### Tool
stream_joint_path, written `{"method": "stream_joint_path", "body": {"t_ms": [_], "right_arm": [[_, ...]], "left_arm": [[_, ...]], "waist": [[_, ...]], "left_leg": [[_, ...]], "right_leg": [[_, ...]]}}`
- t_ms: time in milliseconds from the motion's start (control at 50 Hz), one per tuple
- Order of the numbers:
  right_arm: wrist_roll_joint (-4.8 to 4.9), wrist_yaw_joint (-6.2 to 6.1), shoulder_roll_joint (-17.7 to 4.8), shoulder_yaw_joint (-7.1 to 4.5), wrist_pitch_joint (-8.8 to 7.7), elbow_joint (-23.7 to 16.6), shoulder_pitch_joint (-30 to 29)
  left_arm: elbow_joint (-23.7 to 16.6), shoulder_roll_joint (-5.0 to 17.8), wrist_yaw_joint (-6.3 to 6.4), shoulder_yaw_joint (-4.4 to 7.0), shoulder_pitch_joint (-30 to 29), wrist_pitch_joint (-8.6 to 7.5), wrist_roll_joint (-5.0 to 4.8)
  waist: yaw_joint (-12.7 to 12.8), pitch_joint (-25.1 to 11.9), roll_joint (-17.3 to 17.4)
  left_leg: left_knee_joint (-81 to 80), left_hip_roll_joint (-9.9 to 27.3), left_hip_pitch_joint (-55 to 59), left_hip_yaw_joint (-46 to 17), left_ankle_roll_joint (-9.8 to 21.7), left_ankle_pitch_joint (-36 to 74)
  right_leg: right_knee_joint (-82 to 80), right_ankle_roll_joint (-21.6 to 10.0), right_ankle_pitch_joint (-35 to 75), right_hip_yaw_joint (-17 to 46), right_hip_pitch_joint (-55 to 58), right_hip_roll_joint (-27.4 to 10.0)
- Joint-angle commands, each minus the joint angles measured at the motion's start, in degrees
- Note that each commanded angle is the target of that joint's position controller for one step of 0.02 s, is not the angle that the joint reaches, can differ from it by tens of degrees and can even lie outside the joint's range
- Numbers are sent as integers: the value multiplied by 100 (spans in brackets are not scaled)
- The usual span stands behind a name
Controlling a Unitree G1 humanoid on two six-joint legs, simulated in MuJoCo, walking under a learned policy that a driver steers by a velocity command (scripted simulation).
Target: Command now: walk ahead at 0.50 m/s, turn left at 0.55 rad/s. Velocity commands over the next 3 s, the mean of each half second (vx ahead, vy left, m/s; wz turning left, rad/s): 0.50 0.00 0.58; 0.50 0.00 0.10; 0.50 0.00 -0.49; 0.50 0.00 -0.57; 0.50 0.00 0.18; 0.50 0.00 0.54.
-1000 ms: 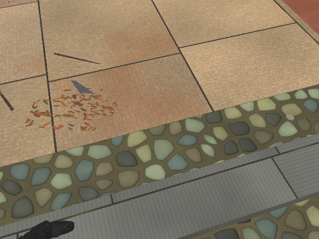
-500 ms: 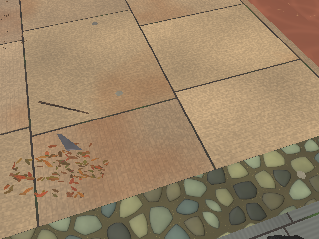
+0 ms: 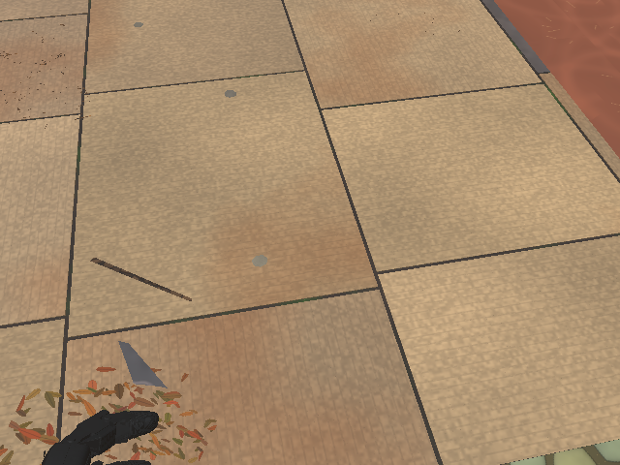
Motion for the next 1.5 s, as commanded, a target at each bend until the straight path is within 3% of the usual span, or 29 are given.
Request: {"method": "stream_joint_path", "body": {"t_ms": [20, 40, 60, 80, 100, 160, 260, 420, 480, 520, 540, 560, 580, 600, 620, 660, 740, 860, 980, 1060, 1100, 1120, 1140, 1160, 1180, 1220, 1300, 1380, 1500], "right_arm": [[-99, 41, -182, -5, -41, -514, -294], [13, 41, 111, 107, -98, -755, 258], [112, 18, -428, 19, -97, -665, 326], [56, 19, -739, -65, -64, -659, -136], [-14, 28, -736, -80, -45, -684, -447], [5, 111, -556, -100, -2, -794, -729], [-48, 159, -289, -9, 76, -973, -1227], [3, 435, -160, 85, -17, -1307, -2453], [-38, 478, -409, -33, 20, -1374, -2312], [-66, 422, -784, -258, 81, -1128, -1151], [-58, 306, -1081, -426, 135, -879, -193], [-41, 200, -1685, -478, 118, -829, -113], [-56, 227, -1392, -362, 24, -974, 90], [-118, 266, -1063, -272, -47, -861, -35], [-103, 268, -963, -232, -94, -829, -376], [-187, 258, -612, -97, -151, -874, -1005], [-194, 236, -673, -91, -292, -680, -1047], [-232, 132, -758, -81, -324, -307, -739], [-179, 102, -870, -148, -221, 85, -348], [-142, -21, -1087, -217, -58, 71, -544], [-174, -127, -1020, -158, -10, -34, -598], [-318, -52, -391, 67, -156, -316, -7], [-296, 46, -447, 121, -362, -278, -220], [-48, 141, -808, 22, -498, -431, -770], [-16, 156, -790, 57, -576, -547, -1105], [-232, 94, -810, -4, -547, -562, -1210], [-291, 43, -559, 42, -329, -556, -1041], [-269, 64, -307, 152, -355, -737, -1958], [-128, 187, -647, 9, -491, -830, -2333]], "left_arm": [[-110, 1180, 90, 495, 1428, -140, 104], [-24, 1594, 91, 574, 1736, -44, 227], [-17, 1244, 68, 525, 1692, -17, 144], [-42, 877, 92, 424, 1516, -3, 88], [-35, 725, 101, 361, 1334, 16, 108], [108, 510, 115, 299, 1117, -5, 178], [437, 805, 143, 409, 1261, -55, 118], [813, 1203, 158, 485, 1571, 102, 9], [859, 1436, 182, 555, 1559, 200, -60], [850, 1549, 226, 584, 1504, 272, -124], [817, 1371, 247, 504, 1564, 250, -73], [565, 472, 156, 216, 2143, 159, 248], [508, 739, 74, 184, 1958, -31, 75], [379, 1143, 34, 315, 1257, -112, -193], [256, 1058, 50, 268, 975, -158, -204], [373, 1033, 111, 293, 1059, -89, 7], [510, 722, 119, 247, 1253, 157, 73], [362, 494, 14, 158, 319, 156, -13], [-24, 462, -194, 136, -418, 144, -59], [-104, 708, -288, 265, 81, 174, 1], [212, 1290, -186, 564, 1692, 214, -7], [216, 1959, -119, 726, 2184, 218, -6], [202, 1582, -120, 613, 2335, 204, -62], [205, 1268, -92, 520, 2170, 217, -23], [139, 1152, -64, 488, 1825, 225, -22], [-35, 887, -27, 388, 1220, 252, 32], [-80, 1008, 66, 426, 1058, 227, 37], [62, 1143, 170, 481, 1350, 286, -45], [205, 1118, 223, 500, 1713, 400, -79]], "waist": [[1064, -1147, 211], [783, -1627, -1561], [827, -1297, -1415], [951, -682, -827], [916, -362, -434], [722, 7, -577], [731, 210, -324], [1086, 573, -182], [811, 288, -397], [79, -403, -393], [-395, -862, -106], [219, -1366, 1620], [-33, -2564, 1327], [-216, -1779, 756], [-18, -1048, 520], [456, -483, 309], [700, -201, 332], [303, 228, 401], [6, 521, 332], [408, -41, 660], [1240, -995, 382], [978, -1781, -987], [1149, -2436, -977], [1282, -1721, -638], [1148, -1079, -211], [697, -360, 83], [424, -158, -169], [780, -39, -288], [837, -88, -498]], "left_leg": [[1776, 590, -1316, -531, 429, 454], [3491, -42, -3214, 286, 112, -1183], [4519, 414, -3975, 271, 12, -942], [4855, 600, -4108, 316, -42, -423], [4825, 751, -3935, 399, -94, -28], [4395, 1026, -3515, 469, -112, 518], [3425, 1113, -3815, 552, -228, 1061], [1234, 958, -3309, 1230, 50, 2149], [953, 540, -2585, 1635, 370, 1465], [611, 110, -887, 1784, 713, 1413], [442, 258, 805, 1288, 930, 1632], [454, 1903, 2962, -1402, 1727, 1761], [-648, 2658, 3357, -3658, 2395, 510], [-881, 2414, 2802, -2832, 1989, 546], [-933, 2190, 1908, -2051, 1762, 892], [-1102, 1794, 448, -1055, 1517, 2089], [-1636, 1629, -408, -271, 1535, 2698], [-1926, 1357, -277, 856, 1039, 2436], [-1665, 1861, 1047, 1145, 922, 2689], [-388, 1882, 1493, 1470, 616, 5774], [2008, 1525, 256, 1821, 229, 5635], [4346, 569, -2337, 1776, -217, 1862], [5224, 9, -3411, 682, -253, -1086], [5379, 410, -3962, 378, -138, -729], [4981, 668, -3975, 488, -69, -258], [4039, 1005, -3330, 578, -149, 225], [3100, 994, -2804, 791, -496, 651], [1257, 693, -2355, 861, -613, 2237], [167, 486, -1860, 572, -391, 2117]], "right_leg": [[-229, -589, -732, 888, 2977, -1086], [-862, -1370, -2308, 3394, 4439, -2268], [-1132, -1550, -3555, 4153, 4187, -2446], [-1152, -1374, -3166, 3326, 3648, -2222], [-1159, -1233, -2213, 2454, 3107, -1926], [-1436, -1095, -657, 1052, 2306, -1418], [-1722, -1263, 438, 147, 2351, -1509], [-1697, -978, 1100, -1045, 2862, -1522], [-909, -815, 3446, -1400, 3243, -1556], [723, -656, 4550, -1601, 2942, -1431], [2121, -471, 3518, -1611, 1815, -1235], [4270, -157, -2277, -1489, -737, -348], [5362, -102, -3158, -169, -1432, 99], [5417, -172, -2583, 45, -1879, -212], [4985, -231, -2065, -58, -1896, -450], [4273, -181, -1507, -42, -1190, -812], [3543, 37, -978, -148, -864, -881], [1616, -19, 1170, -279, -998, -713], [721, -320, 762, -280, -1557, -447], [658, -689, -442, -857, -588, 83], [386, -1130, -9, -430, 2031, 99], [326, -2230, -429, 2462, 4451, -1457], [-629, -2619, -974, 4367, 5216, -1920], [-774, -2254, -1193, 3522, 4805, -1728], [-831, -2042, -949, 2793, 3943, -1500], [-1096, -1849, 96, 1927, 2381, -1107], [-1382, -1904, 977, 1282, 1227, -781], [-1278, -1529, 422, 896, 895, -388], [-566, -1271, -337, 1840, 1665, -733]]}}
Next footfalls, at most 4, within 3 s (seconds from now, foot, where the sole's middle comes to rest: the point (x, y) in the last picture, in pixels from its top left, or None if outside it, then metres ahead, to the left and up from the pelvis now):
0.02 right None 0.16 -0.13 -0.77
0.54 left None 0.41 0.18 -0.77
1.10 right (253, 345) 0.78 0.08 -0.77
1.56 left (156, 273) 1.01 0.33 -0.77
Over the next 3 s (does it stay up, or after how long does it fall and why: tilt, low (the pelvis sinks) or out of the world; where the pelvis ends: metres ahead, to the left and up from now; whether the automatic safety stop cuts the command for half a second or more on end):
stays up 1.62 0.11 0.01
